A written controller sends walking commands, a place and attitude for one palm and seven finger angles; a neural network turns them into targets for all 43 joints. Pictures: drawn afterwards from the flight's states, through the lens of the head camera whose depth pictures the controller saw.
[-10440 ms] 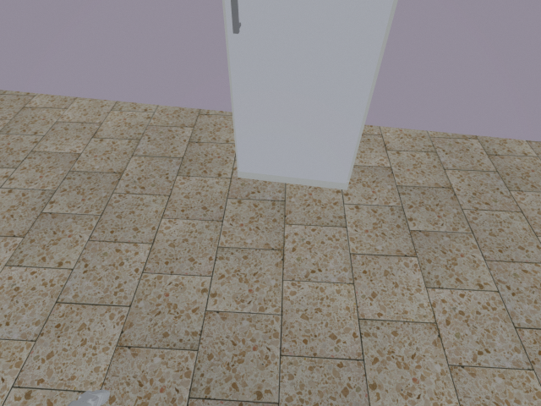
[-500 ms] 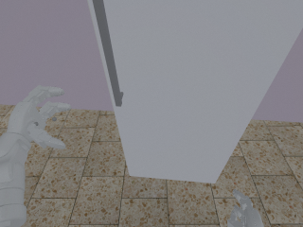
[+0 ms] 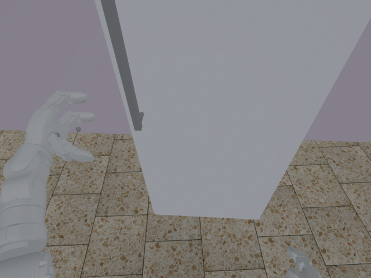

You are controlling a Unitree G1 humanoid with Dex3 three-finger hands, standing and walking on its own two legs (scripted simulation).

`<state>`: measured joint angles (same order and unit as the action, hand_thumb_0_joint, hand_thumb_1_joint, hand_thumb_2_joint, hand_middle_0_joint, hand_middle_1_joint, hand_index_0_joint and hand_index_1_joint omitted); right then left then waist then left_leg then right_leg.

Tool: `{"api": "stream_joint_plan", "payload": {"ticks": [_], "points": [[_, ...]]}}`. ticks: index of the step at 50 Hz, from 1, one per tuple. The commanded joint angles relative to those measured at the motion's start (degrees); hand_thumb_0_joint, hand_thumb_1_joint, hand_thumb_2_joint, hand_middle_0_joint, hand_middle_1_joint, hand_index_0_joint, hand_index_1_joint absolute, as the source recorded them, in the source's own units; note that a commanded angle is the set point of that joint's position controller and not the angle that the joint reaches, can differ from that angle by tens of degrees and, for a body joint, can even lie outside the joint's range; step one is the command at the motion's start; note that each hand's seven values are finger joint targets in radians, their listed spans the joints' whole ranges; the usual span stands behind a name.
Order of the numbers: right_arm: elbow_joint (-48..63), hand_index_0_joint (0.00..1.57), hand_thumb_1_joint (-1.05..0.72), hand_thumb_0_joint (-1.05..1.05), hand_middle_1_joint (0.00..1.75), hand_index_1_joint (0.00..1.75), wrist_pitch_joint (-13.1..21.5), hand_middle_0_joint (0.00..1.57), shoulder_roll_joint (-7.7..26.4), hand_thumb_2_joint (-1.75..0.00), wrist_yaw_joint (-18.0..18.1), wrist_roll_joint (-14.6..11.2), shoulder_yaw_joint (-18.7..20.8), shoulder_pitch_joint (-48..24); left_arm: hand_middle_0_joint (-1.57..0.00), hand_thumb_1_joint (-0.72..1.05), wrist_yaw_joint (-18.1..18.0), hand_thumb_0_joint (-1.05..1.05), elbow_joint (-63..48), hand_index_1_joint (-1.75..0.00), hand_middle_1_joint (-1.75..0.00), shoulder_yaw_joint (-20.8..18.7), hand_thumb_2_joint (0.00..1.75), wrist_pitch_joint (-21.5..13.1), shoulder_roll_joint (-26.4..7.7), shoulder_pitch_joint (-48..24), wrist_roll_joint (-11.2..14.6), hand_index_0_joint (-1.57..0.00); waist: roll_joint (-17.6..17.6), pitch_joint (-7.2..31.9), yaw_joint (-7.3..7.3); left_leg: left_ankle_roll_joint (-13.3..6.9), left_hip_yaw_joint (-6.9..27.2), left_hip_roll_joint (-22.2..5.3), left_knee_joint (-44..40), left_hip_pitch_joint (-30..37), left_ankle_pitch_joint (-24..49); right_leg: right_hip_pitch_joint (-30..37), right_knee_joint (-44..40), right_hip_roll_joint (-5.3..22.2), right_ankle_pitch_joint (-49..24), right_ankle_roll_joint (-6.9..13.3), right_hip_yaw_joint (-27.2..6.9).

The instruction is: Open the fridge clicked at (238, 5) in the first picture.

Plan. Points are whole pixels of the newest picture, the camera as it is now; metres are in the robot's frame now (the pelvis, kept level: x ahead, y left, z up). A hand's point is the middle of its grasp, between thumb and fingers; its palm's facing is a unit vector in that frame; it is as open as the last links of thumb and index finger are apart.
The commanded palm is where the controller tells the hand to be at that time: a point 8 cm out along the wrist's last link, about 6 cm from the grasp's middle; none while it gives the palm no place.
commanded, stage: move the hooked fingers beside the handle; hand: left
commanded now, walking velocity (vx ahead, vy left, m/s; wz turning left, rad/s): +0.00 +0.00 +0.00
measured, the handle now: (124, 53) +0.52 +0.16 +0.24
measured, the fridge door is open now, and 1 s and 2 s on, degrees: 0 0 0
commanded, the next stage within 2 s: feel for the door with the fingertips in 1.52 s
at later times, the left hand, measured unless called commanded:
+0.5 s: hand (96, 111) +0.42 +0.23 +0.15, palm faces -0.01 -1.00 -0.01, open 14.0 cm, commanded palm +0.41 +0.28 +0.15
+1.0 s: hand (104, 103) +0.47 +0.22 +0.14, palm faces -0.01 -1.00 +0.00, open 14.0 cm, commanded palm +0.44 +0.28 +0.14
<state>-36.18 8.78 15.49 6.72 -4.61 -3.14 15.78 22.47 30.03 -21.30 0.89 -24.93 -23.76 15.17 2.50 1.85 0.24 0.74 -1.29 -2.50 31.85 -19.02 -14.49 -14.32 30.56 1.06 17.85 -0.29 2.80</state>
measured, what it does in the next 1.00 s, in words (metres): stands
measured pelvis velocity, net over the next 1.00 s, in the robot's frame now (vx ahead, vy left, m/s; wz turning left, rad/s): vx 0.01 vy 0.01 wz -0.03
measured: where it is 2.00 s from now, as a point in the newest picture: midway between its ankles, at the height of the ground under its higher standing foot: outside the picture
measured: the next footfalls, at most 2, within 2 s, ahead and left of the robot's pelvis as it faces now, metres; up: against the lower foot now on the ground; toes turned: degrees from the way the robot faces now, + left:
none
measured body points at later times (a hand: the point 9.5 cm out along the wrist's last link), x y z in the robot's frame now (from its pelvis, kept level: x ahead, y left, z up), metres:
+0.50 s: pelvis +0.00 +0.00 -0.01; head +0.03 -0.01 +0.44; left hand +0.42 +0.28 +0.16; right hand +0.09 -0.27 -0.11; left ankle +0.02 +0.13 -0.73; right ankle -0.02 -0.12 -0.73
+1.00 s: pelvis +0.01 +0.01 -0.01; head +0.06 +0.01 +0.44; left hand +0.46 +0.28 +0.14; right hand +0.03 -0.27 -0.12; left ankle +0.02 +0.13 -0.73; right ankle -0.02 -0.12 -0.73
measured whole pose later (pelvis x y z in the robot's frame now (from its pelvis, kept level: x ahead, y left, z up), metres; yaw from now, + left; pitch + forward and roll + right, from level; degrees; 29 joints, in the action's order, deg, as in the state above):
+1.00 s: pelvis +0.01 +0.01 -0.01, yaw -2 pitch +9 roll -1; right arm -37.3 1.1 16.4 4.4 -3.2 -1.3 23.0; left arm 20.7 57.4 -23.5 -9.8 -30.4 -44.9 9.6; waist 1.5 3.6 5.5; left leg 0.3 -2.5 -3.6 38.3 -30.2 -17.5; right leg -25.6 35.8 0.2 19.5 -0.7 1.2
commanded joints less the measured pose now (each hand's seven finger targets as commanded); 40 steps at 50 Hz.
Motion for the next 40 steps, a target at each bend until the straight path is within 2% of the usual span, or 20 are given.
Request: {"api": "stream_joint_plan", "payload": {"ticks": [1, 2, 4, 5, 6, 8, 11, 13, 14, 16, 18, 19, 25, 26, 28, 31, 34, 36, 38, 40], "points": [[7.2, 0.20, -0.90, 0.00, 0.30, 0.30, 2.0, 0.20, 7.8, -0.90, 0.5, 0.1, 3.4, -2.8, -0.30, -0.50, -0.3, 0.00, -9.2, -1.20, -1.20, -1.9, 0.30, -4.0, -14.3, -27.3, 0.7, -0.30, 1.1, 13.1, 1.39, -2.6, 1.3, 2.3, -2.5, 11.0, 10.1, -3.8, -3.8, -2.0, -14.8, 1.1, 0.0], [7.1, 0.20, -0.90, 0.00, 0.30, 0.30, 1.9, 0.20, 7.8, -0.90, 0.6, 0.3, 3.5, -2.5, -0.30, -0.50, -0.5, 0.00, -9.0, -1.20, -1.20, -1.4, 0.30, -4.4, -14.1, -28.6, 0.4, -0.30, 2.2, 14.0, 1.50, -2.6, 1.4, 2.4, -2.3, 11.4, 10.0, -4.2, -3.7, -2.0, -14.3, 1.1, -0.1], [6.7, 0.20, -0.90, 0.00, 0.30, 0.30, 1.6, 0.20, 8.1, -0.90, 0.4, 0.5, 3.7, -1.6, -0.30, -0.50, -1.0, 0.00, -6.6, -1.20, -1.20, -3.7, 0.30, -5.1, -16.7, -29.3, 0.3, -0.30, -0.8, 15.8, 1.26, -2.8, 1.4, 2.3, -1.6, 10.8, 11.3, -2.6, -3.3, -1.9, -16.3, 1.0, -0.3], [6.4, 0.20, -0.90, 0.00, 0.30, 0.30, 1.4, 0.20, 8.2, -0.90, 0.4, 0.5, 3.7, -1.4, -0.30, -0.50, -1.1, 0.00, -6.5, -1.20, -1.20, -3.7, 0.30, -5.6, -17.0, -30.2, 0.1, -0.30, 0.4, 16.5, 1.30, -2.8, 1.2, 2.3, -1.5, 11.0, 11.8, -2.4, -3.0, -1.9, -16.9, 1.0, -0.4], [6.7, 0.20, -0.90, 0.00, 0.30, 0.30, 1.2, 0.20, 8.0, -0.90, 0.3, 0.5, 3.6, -1.4, -0.30, -0.50, -1.1, 0.00, -5.1, -1.20, -1.20, -3.1, 0.30, -5.8, -16.3, -29.9, -0.1, -0.30, 1.0, 16.2, 1.06, -2.7, 1.3, 2.4, -1.5, 10.4, 11.4, -2.7, -2.8, -1.8, -16.4, 1.1, -0.4], [6.3, 0.20, -0.90, 0.00, 0.30, 0.30, 0.8, 0.20, 8.2, -0.90, 0.1, 0.6, 3.7, -0.6, -0.30, -0.50, -1.2, 0.00, -3.1, -1.20, -1.20, -3.3, 0.30, -6.5, -16.8, -30.8, -0.2, -0.30, -1.1, 16.5, 1.14, -2.9, 1.2, 2.3, -1.0, 9.7, 12.2, -2.0, -2.5, -1.9, -17.3, 1.1, -0.4], [5.9, 0.20, -0.90, 0.00, 0.30, 0.30, 0.2, 0.20, 8.4, -0.90, 0.0, 0.5, 3.9, 0.0, -0.30, -0.50, -1.1, 0.00, 0.4, -1.20, -1.20, -3.2, 0.30, -6.9, -17.6, -33.7, -0.8, -0.30, 0.1, 15.6, 1.79, -2.8, 1.0, 2.3, -0.7, 8.7, 11.2, -3.5, -2.3, -1.8, -17.1, 0.9, -0.6], [6.1, 0.20, -0.90, 0.00, 0.30, 0.30, -0.1, 0.20, 8.5, -0.90, -0.2, 0.7, 3.9, 0.6, -0.30, -0.50, -1.1, 0.00, 0.2, -1.20, -1.20, -2.5, 0.30, -7.9, -16.9, -34.7, -0.8, -0.30, 0.3, 17.2, 1.51, -2.9, 1.0, 2.4, -0.2, 9.0, 12.5, -2.8, -1.9, -1.8, -18.1, 1.1, -0.7], [6.1, 0.20, -0.90, 0.00, 0.30, 0.30, -0.2, 0.20, 8.7, -0.90, -0.3, 0.7, 4.2, 1.0, -0.30, -0.50, -1.2, 0.00, 1.0, -1.20, -1.20, -4.3, 0.30, -8.2, -18.9, -34.3, -1.0, -0.30, 0.0, 18.2, 1.33, -2.9, 1.0, 2.2, 0.0, 9.0, 13.0, -2.5, -1.5, -1.9, -19.0, 1.1, -0.8], [5.8, 0.20, -0.90, 0.00, 0.30, 0.30, -0.7, 0.20, 8.8, -0.90, -0.3, 0.7, 4.3, 1.6, -0.30, -0.50, -1.1, 0.00, 2.6, -1.20, -1.20, -4.3, 0.30, -8.7, -19.3, -35.8, -1.2, -0.30, 0.6, 18.1, 1.71, -2.8, 0.9, 2.2, 0.2, 8.6, 13.0, -3.2, -1.3, -1.9, -19.0, 1.0, -0.8], [5.7, 0.20, -0.90, 0.00, 0.30, 0.30, -1.1, 0.20, 8.8, -0.90, -0.5, 0.7, 4.4, 2.2, -0.30, -0.50, -0.9, 0.00, 3.2, -1.20, -1.20, -2.7, 0.30, -9.2, -17.4, -36.1, -1.1, -0.30, -0.4, 18.0, 2.05, -3.0, 0.7, 2.1, 0.6, 8.5, 13.7, -3.2, -1.1, -2.0, -19.5, 1.0, -0.7], [5.7, 0.20, -0.90, 0.00, 0.30, 0.30, -1.2, 0.20, 8.9, -0.90, -0.6, 0.7, 4.4, 2.4, -0.30, -0.50, -0.9, 0.00, 4.1, -1.20, -1.20, -3.4, 0.30, -9.3, -18.3, -36.5, -1.1, -0.30, -0.3, 17.8, 1.91, -3.0, 0.9, 2.1, 0.5, 8.1, 13.3, -3.6, -1.0, -2.1, -19.5, 1.0, -0.8], [4.6, 0.20, -0.90, 0.00, 0.30, 0.30, -2.3, 0.20, 9.4, -0.90, -0.6, 0.9, 4.6, 4.3, -0.30, -0.50, -1.5, 0.00, 7.8, -1.20, -1.20, -3.0, 0.30, -10.6, -19.6, -43.1, -2.3, -0.30, 0.8, 18.2, 3.21, -2.9, 1.1, 2.1, 1.0, 6.9, 11.3, -5.7, -0.7, -2.1, -16.9, 0.9, -0.9], [4.4, 0.20, -0.90, 0.00, 0.30, 0.30, -2.4, 0.20, 9.3, -0.90, -0.6, 0.9, 4.5, 4.4, -0.30, -0.50, -1.5, 0.00, 9.6, -1.20, -1.20, -1.6, 0.30, -10.7, -18.1, -44.3, -2.5, -0.30, 0.6, 17.2, 3.91, -3.0, 1.2, 2.0, 1.1, 6.8, 10.8, -6.8, -0.7, -2.3, -16.3, 0.9, -0.8], [3.9, 0.20, -0.90, 0.00, 0.30, 0.30, -2.7, 0.20, 9.6, -0.90, -0.6, 1.1, 4.7, 5.7, -0.30, -0.50, -1.7, 0.00, 11.2, -1.20, -1.20, -2.3, 0.30, -11.7, -19.2, -45.3, -2.4, -0.30, -1.3, 18.3, 3.95, -3.2, 1.2, 2.0, 1.7, 6.5, 11.1, -6.4, -0.6, -2.3, -16.2, 0.9, -0.9], [3.0, 0.20, -0.90, 0.00, 0.30, 0.30, -3.1, 0.20, 9.7, -0.90, -0.7, 1.2, 4.6, 6.5, -0.30, -0.50, -1.7, 0.00, 14.5, -1.20, -1.20, -1.9, 0.30, -12.7, -20.1, -50.2, -3.4, -0.30, 1.2, 18.5, 5.07, -3.0, 1.4, 1.9, 2.2, 6.1, 10.2, -8.5, -0.3, -2.3, -15.5, 0.7, -1.1], [2.7, 0.20, -0.90, 0.00, 0.30, 0.30, -3.6, 0.20, 10.1, -0.90, -0.8, 1.5, 4.8, 7.8, -0.30, -0.50, -1.9, 0.00, 17.3, -1.20, -1.20, -4.7, 0.30, -14.0, -23.3, -49.3, -4.0, -0.30, -0.3, 21.3, 4.29, -3.0, 1.5, 1.8, 2.9, 5.7, 12.3, -7.1, 0.8, -2.4, -17.7, 0.8, -1.1], [2.6, 0.20, -0.90, 0.00, 0.30, 0.30, -4.0, 0.20, 9.9, -0.90, -1.0, 1.4, 4.6, 7.9, -0.30, -0.50, -1.6, 0.00, 18.7, -1.20, -1.20, -1.7, 0.30, -14.1, -20.7, -51.8, -4.5, -0.30, 2.8, 19.7, 5.39, -2.8, 1.4, 1.8, 3.1, 5.3, 11.1, -9.7, 0.8, -2.4, -16.1, 0.8, -1.0], [2.7, 0.20, -0.90, 0.00, 0.30, 0.30, -4.4, 0.20, 10.0, -0.90, -1.1, 1.6, 4.9, 8.8, -0.30, -0.50, -1.6, 0.00, 20.2, -1.20, -1.20, -1.7, 0.30, -14.5, -19.9, -50.1, -4.3, -0.30, 0.9, 19.9, 5.17, -2.9, 1.6, 1.6, 3.4, 5.1, 11.7, -9.5, 1.1, -2.6, -15.8, 1.0, -0.6], [3.3, 0.20, -0.90, 0.00, 0.30, 0.30, -4.7, 0.20, 10.3, -0.90, -1.3, 1.7, 5.0, 8.9, -0.30, -0.50, -1.6, 0.00, 19.6, -1.20, -1.20, -3.5, 0.30, -14.6, -22.2, -49.2, -4.4, -0.30, 1.4, 22.1, 4.32, -2.7, 1.5, 1.5, 3.4, 5.1, 12.4, -8.7, 1.7, -2.6, -17.0, 0.9, -0.8]]}}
